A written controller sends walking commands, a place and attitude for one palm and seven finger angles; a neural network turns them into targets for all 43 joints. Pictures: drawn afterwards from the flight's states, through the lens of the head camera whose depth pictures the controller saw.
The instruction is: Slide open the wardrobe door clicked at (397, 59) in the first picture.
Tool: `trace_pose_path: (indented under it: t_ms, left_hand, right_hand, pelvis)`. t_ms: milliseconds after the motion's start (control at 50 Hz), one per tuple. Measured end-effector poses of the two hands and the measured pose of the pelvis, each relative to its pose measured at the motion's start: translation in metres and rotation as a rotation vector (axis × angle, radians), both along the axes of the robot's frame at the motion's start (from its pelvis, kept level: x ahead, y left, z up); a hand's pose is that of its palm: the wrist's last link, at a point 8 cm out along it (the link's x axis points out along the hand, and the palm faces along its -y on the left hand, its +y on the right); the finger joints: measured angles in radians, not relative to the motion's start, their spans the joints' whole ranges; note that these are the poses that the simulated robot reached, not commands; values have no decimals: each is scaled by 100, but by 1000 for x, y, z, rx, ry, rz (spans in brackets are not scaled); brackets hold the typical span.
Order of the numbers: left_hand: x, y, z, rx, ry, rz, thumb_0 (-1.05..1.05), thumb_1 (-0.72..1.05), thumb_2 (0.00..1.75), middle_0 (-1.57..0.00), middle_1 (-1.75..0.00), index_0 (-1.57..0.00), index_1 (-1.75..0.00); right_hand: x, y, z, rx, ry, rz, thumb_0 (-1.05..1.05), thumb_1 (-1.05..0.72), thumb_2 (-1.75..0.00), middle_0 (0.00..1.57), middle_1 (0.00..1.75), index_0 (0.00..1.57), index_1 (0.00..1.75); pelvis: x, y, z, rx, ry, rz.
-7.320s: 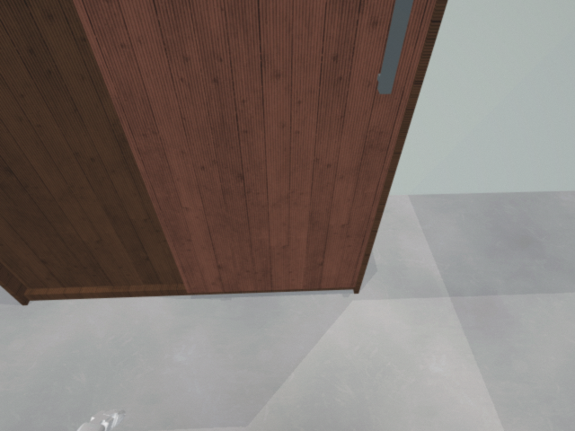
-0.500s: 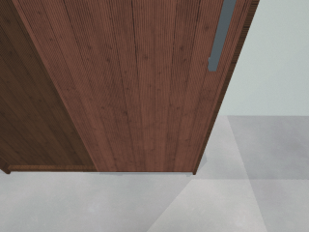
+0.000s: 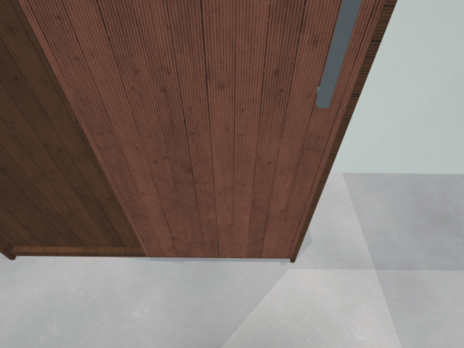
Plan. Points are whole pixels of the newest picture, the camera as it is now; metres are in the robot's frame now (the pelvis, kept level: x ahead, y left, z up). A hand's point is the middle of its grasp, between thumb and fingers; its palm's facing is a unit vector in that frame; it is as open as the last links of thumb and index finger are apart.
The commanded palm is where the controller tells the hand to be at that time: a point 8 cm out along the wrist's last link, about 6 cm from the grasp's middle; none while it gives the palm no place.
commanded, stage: shuffle to correct the standing spot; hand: right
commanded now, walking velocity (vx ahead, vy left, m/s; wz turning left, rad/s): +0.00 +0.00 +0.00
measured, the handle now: (336, 40) +0.60 -0.16 +0.25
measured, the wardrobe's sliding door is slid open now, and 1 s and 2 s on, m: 0.00 0.00 0.00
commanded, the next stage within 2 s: come to a stop and stand still in 0.56 s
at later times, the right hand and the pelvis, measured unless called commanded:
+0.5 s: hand out of the picture +0.01 -0.18 -0.19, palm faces +0.05 +0.99 -0.10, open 7.4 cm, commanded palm none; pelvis +0.07 -0.03 -0.01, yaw +2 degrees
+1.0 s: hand (330, 306) +0.26 -0.20 -0.18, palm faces +0.10 +0.98 -0.19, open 7.2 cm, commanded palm none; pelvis +0.16 -0.02 -0.01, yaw -2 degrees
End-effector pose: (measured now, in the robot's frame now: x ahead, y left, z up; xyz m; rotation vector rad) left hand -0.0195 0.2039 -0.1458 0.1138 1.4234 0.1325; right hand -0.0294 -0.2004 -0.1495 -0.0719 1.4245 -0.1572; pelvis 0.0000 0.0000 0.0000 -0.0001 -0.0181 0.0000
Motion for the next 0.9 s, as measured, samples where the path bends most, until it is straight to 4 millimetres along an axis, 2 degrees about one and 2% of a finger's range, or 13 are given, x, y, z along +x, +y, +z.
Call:
trace_pose_path:
  t_ms: [220, 320, 440, 480, 520, 660, 740, 780, 820, 900]
  left_hand:
    - [5, 2, -2, 0, 10, -4, 1, 91, 90, -20, -29, -20, -30]
    - [13, -1, -2, 18, 37, -15, 1, 91, 90, -20, -29, -20, -30]
    - [39, -16, 5, 57, 3, 9, 1, 91, 90, -20, -29, -20, -30]
    - [41, -23, 7, 60, -6, 36, 1, 91, 90, -20, -29, -20, -30]
    - [38, -31, 9, 49, 11, 57, 0, 91, 90, -20, -29, -20, -30]
    - [23, -54, 12, -27, 173, 88, 0, 91, 90, -20, -29, -20, -30]
    - [27, -52, 4, -62, 254, 103, 1, 91, 90, -20, -30, -20, -30]
    - [35, -45, -5, -73, 280, 105, 1, 91, 90, -21, -30, -21, -30]
    - [54, -36, -10, -64, 278, 98, 1, 91, 90, -21, -30, -21, -30]
    - [113, -13, -11, -8, 183, 62, 1, 91, 90, -20, -30, -20, -30]
  right_hand:
    - [5, 1, -4, 7, 1, -15, 0, -90, -90, 20, 30, 20, 30]
    - [3, -5, -12, 23, 22, -63, 0, -90, -90, 20, 30, 20, 30]
    - [10, -20, -20, 56, 99, -54, 0, -90, -90, 20, 30, 20, 30]
    - [25, -27, -16, 55, 115, -15, 0, -91, -90, 20, 30, 20, 30]
    - [49, -34, -12, 45, 96, 15, 0, -91, -90, 20, 30, 20, 30]
    - [157, -58, 0, -42, -49, 67, 3, -95, -90, 20, 30, 20, 30]
    - [222, -57, 4, -81, -148, 94, 2, -94, -90, 19, 30, 20, 30]
    - [249, -52, 0, -100, -207, 92, 2, -93, -90, 19, 30, 20, 30]
    - [267, -45, 1, -101, -245, 80, 1, -93, -90, 19, 30, 20, 30]
    - [278, -34, 2, -76, -267, 50, 0, -92, -90, 19, 30, 20, 30]
  pelvis:
    - [10, 1, -3, 2, 2, -1]
    - [27, -7, -8, 24, 13, -15]
    - [55, -26, -11, 10, 25, 10]
    - [64, -30, -9, 12, 27, 25]
    - [72, -33, -6, 14, 30, 26]
    - [106, -29, -2, 4, 36, 21]
    - [132, -21, -10, -5, 28, 16]
    - [148, -15, -19, -13, 21, 5]
    - [157, -12, -20, 1, 12, -20]
    - [165, -12, -14, -8, 6, -43]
